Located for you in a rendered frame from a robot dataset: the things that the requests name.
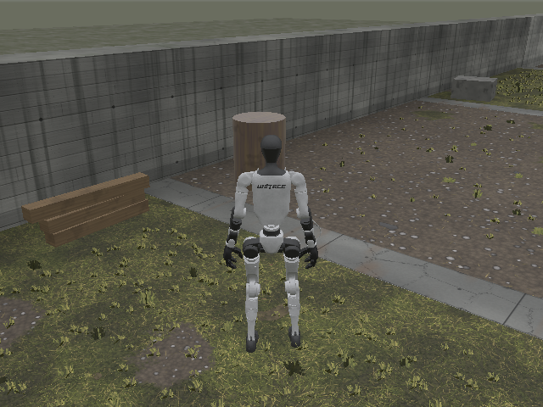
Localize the left robot thigh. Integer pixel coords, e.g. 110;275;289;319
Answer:
243;237;260;298

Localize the robot left upper arm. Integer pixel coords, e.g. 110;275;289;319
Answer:
233;171;254;219

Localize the robot right upper arm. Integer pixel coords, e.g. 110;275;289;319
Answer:
289;171;310;219

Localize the robot right hand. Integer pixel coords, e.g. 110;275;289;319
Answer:
299;246;318;269

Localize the left robot forearm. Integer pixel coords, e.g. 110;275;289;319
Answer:
226;206;242;248

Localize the right robot forearm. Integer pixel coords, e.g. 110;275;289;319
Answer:
300;206;316;248

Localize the robot right foot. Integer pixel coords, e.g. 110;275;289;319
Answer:
288;326;301;348

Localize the robot left hand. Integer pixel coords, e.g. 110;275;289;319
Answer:
223;245;243;269

